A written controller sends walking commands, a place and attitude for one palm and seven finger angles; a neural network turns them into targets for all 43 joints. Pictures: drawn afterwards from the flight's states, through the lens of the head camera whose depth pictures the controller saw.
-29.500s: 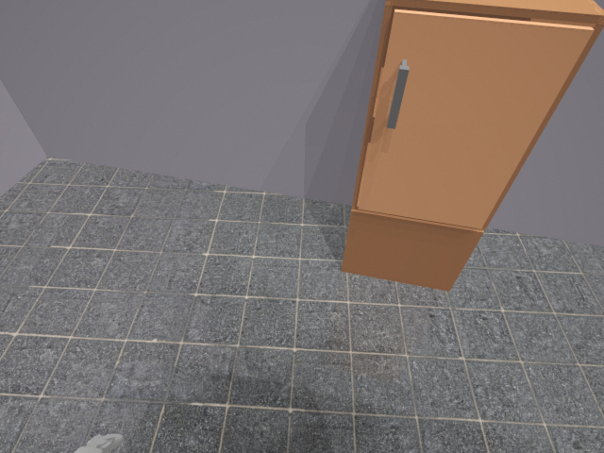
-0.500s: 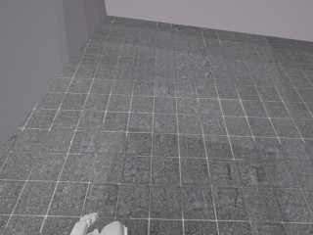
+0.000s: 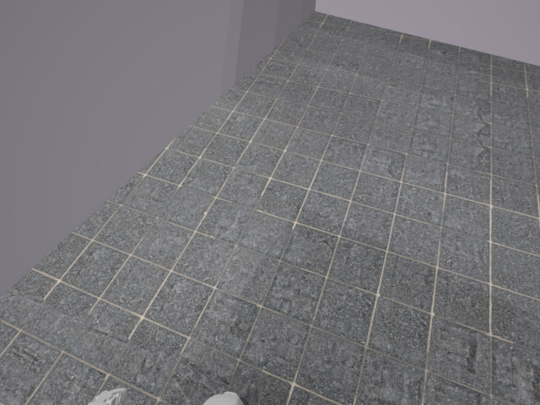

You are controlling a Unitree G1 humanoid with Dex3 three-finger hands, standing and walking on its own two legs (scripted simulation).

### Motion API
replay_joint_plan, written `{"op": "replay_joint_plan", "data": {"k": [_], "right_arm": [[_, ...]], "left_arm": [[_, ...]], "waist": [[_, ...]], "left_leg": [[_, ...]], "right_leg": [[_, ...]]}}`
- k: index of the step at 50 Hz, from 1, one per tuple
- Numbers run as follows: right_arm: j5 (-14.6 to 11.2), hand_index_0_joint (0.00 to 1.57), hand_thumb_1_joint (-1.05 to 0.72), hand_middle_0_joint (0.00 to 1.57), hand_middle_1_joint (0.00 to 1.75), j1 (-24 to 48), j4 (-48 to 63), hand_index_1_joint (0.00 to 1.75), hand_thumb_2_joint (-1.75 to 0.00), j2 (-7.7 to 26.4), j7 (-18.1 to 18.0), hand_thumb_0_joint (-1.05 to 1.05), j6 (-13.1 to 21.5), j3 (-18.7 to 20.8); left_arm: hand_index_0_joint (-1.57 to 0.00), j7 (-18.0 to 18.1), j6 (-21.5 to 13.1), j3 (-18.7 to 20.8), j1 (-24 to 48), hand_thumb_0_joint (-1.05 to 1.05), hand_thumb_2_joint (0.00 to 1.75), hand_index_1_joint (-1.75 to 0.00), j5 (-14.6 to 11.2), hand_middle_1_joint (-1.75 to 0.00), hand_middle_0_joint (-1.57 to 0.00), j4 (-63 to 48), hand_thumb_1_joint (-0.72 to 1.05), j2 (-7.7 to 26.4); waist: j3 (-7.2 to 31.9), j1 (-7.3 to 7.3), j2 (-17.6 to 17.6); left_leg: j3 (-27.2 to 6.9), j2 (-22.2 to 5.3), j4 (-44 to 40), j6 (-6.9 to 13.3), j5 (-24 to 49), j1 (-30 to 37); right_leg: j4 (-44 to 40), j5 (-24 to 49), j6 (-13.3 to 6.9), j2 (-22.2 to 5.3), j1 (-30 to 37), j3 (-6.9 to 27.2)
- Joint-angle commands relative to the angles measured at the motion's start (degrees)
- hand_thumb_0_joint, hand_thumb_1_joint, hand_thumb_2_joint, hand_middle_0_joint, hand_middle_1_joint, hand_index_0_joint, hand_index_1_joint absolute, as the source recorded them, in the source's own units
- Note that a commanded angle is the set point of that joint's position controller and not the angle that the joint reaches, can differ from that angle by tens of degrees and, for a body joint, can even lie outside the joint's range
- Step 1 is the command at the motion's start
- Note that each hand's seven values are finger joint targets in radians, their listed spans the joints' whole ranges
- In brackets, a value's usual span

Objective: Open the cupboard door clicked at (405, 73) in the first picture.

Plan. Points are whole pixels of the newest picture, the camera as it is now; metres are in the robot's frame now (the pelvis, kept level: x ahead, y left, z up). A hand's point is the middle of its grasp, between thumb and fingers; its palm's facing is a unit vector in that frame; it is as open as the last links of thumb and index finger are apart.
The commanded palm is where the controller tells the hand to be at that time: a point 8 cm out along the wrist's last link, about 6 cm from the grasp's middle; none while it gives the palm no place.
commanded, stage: turn to face it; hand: left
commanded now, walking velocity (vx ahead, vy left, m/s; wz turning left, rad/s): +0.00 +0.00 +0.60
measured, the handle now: out of the picture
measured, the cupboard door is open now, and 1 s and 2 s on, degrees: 46 46 46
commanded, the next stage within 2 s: none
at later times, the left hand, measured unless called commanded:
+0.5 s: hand out of the picture +0.00 +0.21 -0.17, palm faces +0.36 -0.90 -0.24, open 7.4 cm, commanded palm none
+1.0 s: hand out of the picture -0.01 +0.13 -0.15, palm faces +0.60 -0.77 -0.23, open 7.4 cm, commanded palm none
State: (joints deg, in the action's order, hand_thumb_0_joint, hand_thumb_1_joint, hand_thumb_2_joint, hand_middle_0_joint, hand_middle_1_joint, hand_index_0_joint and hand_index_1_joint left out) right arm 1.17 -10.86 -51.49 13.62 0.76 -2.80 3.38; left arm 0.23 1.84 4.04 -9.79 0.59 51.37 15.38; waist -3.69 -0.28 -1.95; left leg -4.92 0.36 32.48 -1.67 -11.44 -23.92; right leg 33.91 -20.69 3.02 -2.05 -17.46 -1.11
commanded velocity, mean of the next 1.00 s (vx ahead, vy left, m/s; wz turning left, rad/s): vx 0.00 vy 0.00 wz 0.60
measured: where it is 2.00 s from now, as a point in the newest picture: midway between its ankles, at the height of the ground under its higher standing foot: outside the picture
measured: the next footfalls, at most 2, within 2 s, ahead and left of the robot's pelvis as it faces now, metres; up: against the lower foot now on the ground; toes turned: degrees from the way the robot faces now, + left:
left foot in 0.36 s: +0.04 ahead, +0.11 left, +0.00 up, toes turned +20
right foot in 0.72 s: +0.12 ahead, -0.15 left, +0.00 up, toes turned +24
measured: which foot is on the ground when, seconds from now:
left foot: down 0.00-0.00, up 0.02-0.34, down 0.36-0.72, up 0.74-1.00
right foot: down 0.00-0.36, up 0.38-0.70, down 0.72-1.00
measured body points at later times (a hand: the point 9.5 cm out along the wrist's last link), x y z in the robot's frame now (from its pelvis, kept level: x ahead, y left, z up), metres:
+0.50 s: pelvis +0.02 -0.02 +0.00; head +0.07 +0.02 +0.45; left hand -0.01 +0.26 -0.15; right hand +0.22 -0.22 -0.13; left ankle +0.00 +0.10 -0.73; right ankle +0.01 -0.15 -0.66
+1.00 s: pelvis +0.05 -0.06 +0.01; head +0.10 -0.03 +0.46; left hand -0.04 +0.17 -0.13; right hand +0.28 -0.22 -0.14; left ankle -0.03 +0.05 -0.69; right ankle +0.09 -0.17 -0.73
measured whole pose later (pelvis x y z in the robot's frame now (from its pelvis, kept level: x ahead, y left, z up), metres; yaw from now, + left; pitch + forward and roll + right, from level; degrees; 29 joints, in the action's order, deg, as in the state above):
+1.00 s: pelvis +0.05 -0.06 +0.01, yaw +38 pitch +1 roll +3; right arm 0.5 -8.1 -53.0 14.5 2.1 -4.2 3.9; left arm 0.5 0.4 2.0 -12.0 1.5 50.8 10.9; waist -6.7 -0.3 1.9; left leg 4.7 -1.3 44.9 -3.5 -24.9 -22.2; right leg 31.8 -19.7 0.7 -8.5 -11.9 -11.6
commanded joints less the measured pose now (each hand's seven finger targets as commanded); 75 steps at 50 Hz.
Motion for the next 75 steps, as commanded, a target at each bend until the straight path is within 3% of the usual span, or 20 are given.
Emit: {"op": "replay_joint_plan", "data": {"k": [1, 5, 11, 16, 17, 18, 19, 22, 33, 34, 36, 41, 47, 51, 52, 53, 55, 68, 71, 75], "right_arm": [[-0.3, 0.2, -0.9, 0.2, 0.3, 6.36, 6.83, 0.3, -0.9, 7.84, 0.04, 0.0, 0.49, 3.04], [-0.4, 0.2, -0.9, 0.2, 0.3, 3.41, 3.49, 0.3, -0.9, 5.13, 1.01, 0.0, -0.66, 2.49], [-0.8, 0.2, -0.9, 0.2, 0.3, 9.93, 4.42, 0.3, -0.9, 2.15, 1.2, 0.0, 0.24, 0.7], [-0.53, 0.2, -0.9, 0.2, 0.3, 3.22, 3.47, 0.3, -0.9, 4.74, 0.68, 0.0, 1.03, 1.21], [-0.15, 0.2, -0.9, 0.2, 0.3, -1.89, 2.24, 0.3, -0.9, 8.44, 0.41, 0.0, 1.58, 2.25], [0.2, 0.2, -0.9, 0.2, 0.3, -6.43, 1.53, 0.3, -0.9, 15.27, -0.09, 0.0, 1.94, 4.13], [-0.28, 0.2, -0.9, 0.2, 0.3, -9.38, 0.14, 0.3, -0.9, 16.7, -0.63, 0.0, 1.3, 4.11], [0.12, 0.2, -0.9, 0.2, 0.3, -0.63, 2.51, 0.3, -0.9, 12.09, -1.69, 0.0, 1.75, 2.95], [0.14, 0.2, -0.9, 0.2, 0.3, 5.51, 4.82, 0.3, -0.9, 11.93, -0.92, 0.0, 0.72, 3.69], [-0.29, 0.2, -0.9, 0.2, 0.3, 6.14, 5.32, 0.3, -0.9, 10.29, -0.79, 0.0, 0.68, 3.54], [-0.64, 0.2, -0.9, 0.2, 0.3, 7.17, 7.36, 0.3, -0.9, 6.09, -0.19, 0.0, 0.81, 2.92], [-0.29, 0.2, -0.9, 0.2, 0.3, 3.63, 3.7, 0.3, -0.9, 4.73, 0.96, 0.0, -0.41, 2.36], [-0.89, 0.2, -0.9, 0.2, 0.3, 7.83, 4.39, 0.3, -0.9, 2.18, 1.15, 0.0, 0.55, 0.75], [-0.61, 0.2, -0.9, 0.2, 0.3, 2.39, 3.44, 0.3, -0.9, 4.59, 0.84, 0.0, 1.02, 1.33], [-0.31, 0.2, -0.9, 0.2, 0.3, -2.0, 2.3, 0.3, -0.9, 7.77, 0.63, 0.0, 1.5, 2.16], [0.22, 0.2, -0.9, 0.2, 0.3, -6.38, 1.72, 0.3, -0.9, 14.44, 0.1, 0.0, 1.94, 3.96], [0.1, 0.2, -0.9, 0.2, 0.3, -8.77, 0.82, 0.3, -0.9, 15.81, -0.71, 0.0, 1.33, 3.99], [-0.01, 0.2, -0.9, 0.2, 0.3, 5.41, 4.54, 0.3, -0.9, 11.47, -1.05, 0.0, 0.86, 3.59], [-0.5, 0.2, -0.9, 0.2, 0.3, 7.52, 7.13, 0.3, -0.9, 6.72, -0.16, 0.0, 0.68, 3.02], [-0.31, 0.2, -0.9, 0.2, 0.3, 3.64, 3.5, 0.3, -0.9, 5.4, 0.81, 0.0, -0.38, 2.75]], "left_arm": [[-0.2, 1.79, -1.87, 2.06, -6.17, 0.0, 0.9, -0.3, 0.86, -0.3, -0.2, -3.27, 0.9, 12.6], [-0.2, 1.74, -2.37, 0.32, -0.05, 0.0, 0.9, -0.3, 0.47, -0.3, -0.2, -4.62, 0.9, 5.98], [-0.2, 1.72, -2.77, 1.44, -9.33, 0.0, 0.9, -0.3, 0.87, -0.3, -0.2, -1.72, 0.9, 8.46], [-0.2, 1.2, -2.66, 2.2, -5.93, 0.0, 0.9, -0.3, 0.37, -0.3, -0.2, -2.09, 0.9, 9.32], [-0.2, 0.98, -2.53, 2.02, -4.64, 0.0, 0.9, -0.3, -0.05, -0.3, -0.2, -3.18, 0.9, 7.88], [-0.2, 0.49, -2.23, 0.84, -2.82, 0.0, 0.9, -0.3, -0.52, -0.3, -0.2, -5.56, 0.9, 3.31], [-0.2, 0.99, -1.17, 0.56, 0.79, 0.0, 0.9, -0.3, 0.02, -0.3, -0.2, -6.95, 0.9, 3.88], [-0.2, 0.98, -0.35, 1.2, 1.63, 0.0, 0.9, -0.3, 0.4, -0.3, -0.2, -5.14, 0.9, 3.84], [-0.2, 0.34, -0.75, 1.26, -4.03, 0.0, 0.9, -0.3, 0.14, -0.3, -0.2, -4.27, 0.9, 3.29], [-0.2, 0.63, -1.27, 1.81, -6.72, 0.0, 0.9, -0.3, 0.31, -0.3, -0.2, -3.81, 0.9, 5.23], [-0.2, 1.57, -1.93, 2.89, -7.1, 0.0, 0.9, -0.3, 1.26, -0.3, -0.2, -4.78, 0.9, 13.51], [-0.2, 1.8, -2.19, 0.65, 1.67, 0.0, 0.9, -0.3, 0.72, -0.3, -0.2, -6.66, 0.9, 5.66], [-0.2, 1.62, -2.52, 1.94, -7.2, 0.0, 0.9, -0.3, 1.01, -0.3, -0.2, -3.22, 0.9, 9.18], [-0.2, 1.12, -2.22, 2.33, -4.58, 0.0, 0.9, -0.3, 0.43, -0.3, -0.2, -3.28, 0.9, 9.32], [-0.2, 0.89, -1.98, 2.16, -3.6, 0.0, 0.9, -0.3, 0.02, -0.3, -0.2, -4.05, 0.9, 8.02], [-0.2, 0.43, -1.67, 1.21, -2.45, 0.0, 0.9, -0.3, -0.43, -0.3, -0.2, -6.29, 0.9, 3.57], [-0.2, 1.01, -0.57, 0.51, 3.0, 0.0, 0.9, -0.3, 0.26, -0.3, -0.2, -8.69, 0.9, 3.97], [-0.2, 0.43, -0.87, 1.31, -5.12, 0.0, 0.9, -0.3, 0.05, -0.3, -0.2, -3.82, 0.9, 3.26], [-0.2, 1.63, -1.88, 2.75, -7.22, 0.0, 0.9, -0.3, 1.13, -0.3, -0.2, -4.5, 0.9, 13.01], [-0.2, 1.67, -2.21, 0.62, 0.57, 0.0, 0.9, -0.3, 0.46, -0.3, -0.2, -6.24, 0.9, 5.76]], "waist": [[3.82, 3.41, 18.93], [2.09, -1.01, 16.76], [5.19, 3.6, 12.68], [8.23, -0.84, 11.92], [11.8, -3.76, 3.92], [13.15, -6.18, -15.04], [13.68, -6.76, -11.65], [7.53, -2.68, -11.07], [5.85, 1.78, -7.43], [6.77, 3.37, -2.01], [5.91, 4.9, 22.44], [3.07, -0.89, 15.4], [6.62, 3.37, 13.63], [7.42, -0.36, 12.29], [10.33, -2.93, 4.6], [11.95, -5.32, -13.83], [10.3, -5.72, -6.61], [6.72, 1.99, -6.19], [4.68, 4.54, 20.2], [3.43, -0.77, 15.67]], "left_leg": [[1.72, 0.28, 29.48, -0.45, -23.18, -12.28], [4.88, -2.41, 36.2, -2.36, -12.86, -11.68], [11.38, -0.93, 13.83, -2.36, -13.94, -5.96], [12.65, 0.51, -4.17, -0.02, -2.15, 10.54], [6.64, -5.26, -7.56, 2.52, 12.2, 21.99], [-16.81, -22.47, -8.65, 11.8, 37.55, 30.83], [-18.45, -25.73, -7.97, 16.74, 45.26, 29.11], [-10.92, -17.83, -10.76, 12.7, 24.9, 17.56], [-11.1, -9.76, -8.6, 8.0, 2.5, 1.61], [-9.42, -6.61, -3.96, 5.63, -1.5, -2.78], [3.32, 2.78, 24.96, -0.65, -24.24, -12.74], [5.13, -2.75, 34.48, -2.24, -14.02, -9.31], [11.39, -0.8, 11.46, -2.01, -14.56, -3.55], [11.99, -0.04, -3.49, -0.35, -2.97, 9.73], [7.17, -3.99, -7.55, 1.62, 8.63, 19.43], [-15.64, -20.38, -9.41, 10.23, 30.07, 28.22], [-15.65, -24.68, -9.63, 16.18, 30.71, 23.71], [-10.89, -9.3, -7.46, 7.78, 4.75, 2.73], [2.43, 2.03, 27.06, -0.32, -24.04, -11.7], [3.57, -1.98, 37.17, -1.89, -13.29, -10.62]], "right_leg": [[-21.68, 5.94, -11.82, -26.56, 6.45, 22.69], [-14.6, 27.08, -8.7, -15.53, 7.53, 3.18], [-7.29, 48.56, -8.67, -17.09, 19.26, -1.5], [3.24, 46.09, -4.95, -16.75, 12.63, -6.51], [12.92, 34.33, -2.08, -14.65, 3.94, -8.77], [27.12, -10.51, 2.43, -5.28, -14.08, -9.09], [33.24, -18.22, 1.67, -4.42, -17.02, -1.21], [34.32, -8.26, 1.61, -5.26, -16.09, 2.23], [-0.3, 2.47, 0.75, 1.58, 6.94, -2.06], [-9.38, 5.14, 0.23, -0.87, 13.49, 0.18], [-22.01, 4.37, -10.06, -26.64, 12.5, 25.22], [-14.52, 25.23, -9.03, -16.18, 7.87, 2.37], [-6.99, 44.9, -8.97, -18.07, 18.87, -2.19], [0.54, 38.16, -5.1, -17.3, 11.17, -6.28], [9.13, 29.51, -2.32, -15.41, 4.02, -8.71], [22.91, -7.29, 2.3, -6.4, -13.09, -9.9], [33.3, -15.5, 1.13, -5.83, -17.02, -0.01], [-3.05, 3.62, 0.55, 1.22, 8.02, -2.12], [-21.86, 4.53, -10.99, -27.03, 10.16, 24.31], [-15.42, 23.51, -8.99, -16.41, 8.9, 4.65]]}}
